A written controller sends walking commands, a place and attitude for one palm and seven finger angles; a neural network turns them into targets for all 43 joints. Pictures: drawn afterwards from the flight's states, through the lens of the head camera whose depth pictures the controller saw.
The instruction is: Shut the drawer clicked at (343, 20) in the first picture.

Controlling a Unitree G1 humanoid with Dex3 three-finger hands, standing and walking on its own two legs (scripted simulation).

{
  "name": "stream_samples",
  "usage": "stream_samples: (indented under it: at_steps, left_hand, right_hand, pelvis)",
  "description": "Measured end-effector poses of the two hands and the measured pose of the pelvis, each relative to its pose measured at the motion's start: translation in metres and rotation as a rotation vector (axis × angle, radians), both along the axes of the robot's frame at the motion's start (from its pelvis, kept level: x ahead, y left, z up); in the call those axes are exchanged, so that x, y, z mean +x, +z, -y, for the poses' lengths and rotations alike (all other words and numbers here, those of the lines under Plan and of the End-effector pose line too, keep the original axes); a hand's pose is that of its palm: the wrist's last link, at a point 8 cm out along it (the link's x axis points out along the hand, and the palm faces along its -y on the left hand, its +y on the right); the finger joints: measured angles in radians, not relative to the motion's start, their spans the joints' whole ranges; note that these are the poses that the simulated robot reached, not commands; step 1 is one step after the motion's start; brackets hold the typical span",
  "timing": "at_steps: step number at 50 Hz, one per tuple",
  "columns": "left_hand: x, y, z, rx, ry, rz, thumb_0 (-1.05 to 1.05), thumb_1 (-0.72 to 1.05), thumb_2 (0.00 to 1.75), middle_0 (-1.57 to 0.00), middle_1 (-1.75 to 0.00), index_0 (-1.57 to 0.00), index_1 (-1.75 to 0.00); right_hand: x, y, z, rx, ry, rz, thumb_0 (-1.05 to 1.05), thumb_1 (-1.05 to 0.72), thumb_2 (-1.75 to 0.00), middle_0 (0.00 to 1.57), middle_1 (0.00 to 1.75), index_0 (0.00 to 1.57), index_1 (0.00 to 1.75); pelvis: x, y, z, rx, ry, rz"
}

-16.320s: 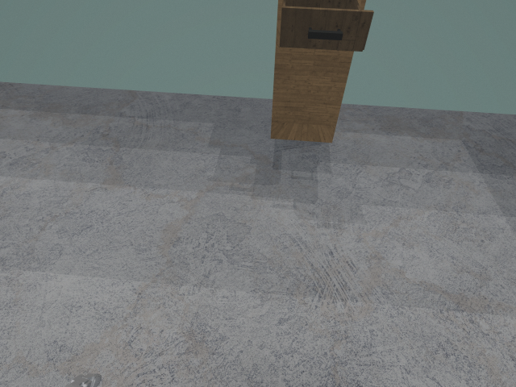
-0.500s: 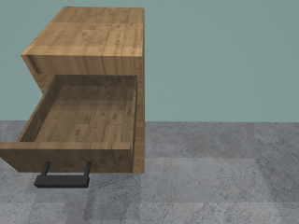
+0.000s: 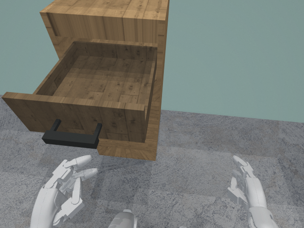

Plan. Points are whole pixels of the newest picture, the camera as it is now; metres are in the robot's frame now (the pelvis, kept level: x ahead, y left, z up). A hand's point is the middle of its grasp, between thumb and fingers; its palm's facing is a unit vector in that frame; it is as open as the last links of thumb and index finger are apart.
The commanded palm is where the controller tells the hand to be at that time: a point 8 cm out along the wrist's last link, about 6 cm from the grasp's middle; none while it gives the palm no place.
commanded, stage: raise the hand and make a fist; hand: left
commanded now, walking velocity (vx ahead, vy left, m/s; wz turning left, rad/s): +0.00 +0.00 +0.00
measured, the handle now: (74, 132) +0.32 +0.23 +0.09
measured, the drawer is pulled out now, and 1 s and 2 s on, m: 0.30 0.30 0.30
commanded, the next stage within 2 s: bring the fist close to the handle in 1.42 s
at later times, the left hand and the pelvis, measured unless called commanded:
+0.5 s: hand (63, 186) +0.18 +0.19 +0.11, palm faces +0.00 -1.00 -0.07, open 3.3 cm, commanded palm +0.12 +0.25 +0.13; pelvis +0.01 +0.02 +0.03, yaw -1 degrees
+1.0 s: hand (37, 189) +0.15 +0.20 +0.17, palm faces +0.03 -0.99 -0.11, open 3.2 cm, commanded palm +0.09 +0.26 +0.19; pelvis +0.02 +0.03 +0.05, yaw +0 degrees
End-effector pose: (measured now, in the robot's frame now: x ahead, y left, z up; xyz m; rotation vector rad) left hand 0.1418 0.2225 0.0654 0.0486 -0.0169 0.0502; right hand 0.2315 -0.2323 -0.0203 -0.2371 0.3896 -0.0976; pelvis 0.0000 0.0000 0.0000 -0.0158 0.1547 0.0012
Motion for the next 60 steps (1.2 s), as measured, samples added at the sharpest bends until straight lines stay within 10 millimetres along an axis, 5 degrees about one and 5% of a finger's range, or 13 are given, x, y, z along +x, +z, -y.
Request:
stream_samples:
  at_steps: [8, 18, 27, 40, 48, 60]
  left_hand:
    - [0.017, 0.022, -0.004, 0.004, -0.067, -0.057, 0.01, 0.9, 0.9, -0.67, -0.81, -0.65, -0.8]
    - [0.02, 0.041, -0.023, 0.027, -0.032, -0.086, 0.01, 0.9, 0.9, -0.87, -1.03, -0.87, -1.03]
    - [0.011, 0.059, -0.026, 0.018, -0.045, -0.063, 0.01, 0.9, 0.9, -1.05, -1.22, -1.05, -1.22]
    - [-0.006, 0.091, -0.034, 0.037, -0.017, -0.009, 0.01, 0.9, 0.9, -1.3, -1.5, -1.3, -1.5]
    - [-0.011, 0.11, -0.035, 0.057, -0.024, -0.002, 0.01, 0.9, 0.9, -1.38, -1.58, -1.38, -1.58]
    - [-0.018, 0.12, -0.032, 0.067, -0.015, -0.019, 0.01, 0.9, 0.9, -1.4, -1.6, -1.4, -1.6]
  right_hand:
    - [-0.043, -0.028, -0.034, 0.106, 0.0, -0.152, 0.01, -0.91, -0.9, 0.2, 0.3, 0.2, 0.3]
    - [-0.092, -0.034, -0.011, 0.075, -0.133, -0.274, 0.02, -0.9, -0.9, 0.2, 0.3, 0.2, 0.3]
    - [-0.064, -0.007, -0.005, 0.033, -0.139, -0.157, 0.02, -0.91, -0.9, 0.2, 0.3, 0.2, 0.3]
    - [-0.004, 0.031, -0.061, 0.104, 0.032, 0.028, 0.02, -0.91, -0.9, 0.2, 0.3, 0.2, 0.3]
    - [-0.008, 0.036, -0.072, 0.137, 0.06, 0.046, 0.02, -0.9, -0.9, 0.2, 0.3, 0.2, 0.3]
    - [-0.027, 0.035, -0.042, 0.118, 0.0, 0.048, 0.02, -0.9, -0.9, 0.2, 0.3, 0.2, 0.3]
  pelvis:
    - [-0.004, 0.011, -0.001, -0.014, 0.009, 0.019]
    - [0.007, 0.026, -0.012, -0.007, -0.009, 0.029]
    - [0.015, 0.032, -0.024, -0.007, -0.011, 0.044]
    - [0.018, 0.039, -0.031, -0.018, 0.008, 0.09]
    - [0.019, 0.046, -0.03, -0.018, 0.009, 0.124]
    - [0.017, 0.052, -0.02, -0.012, 0.005, 0.155]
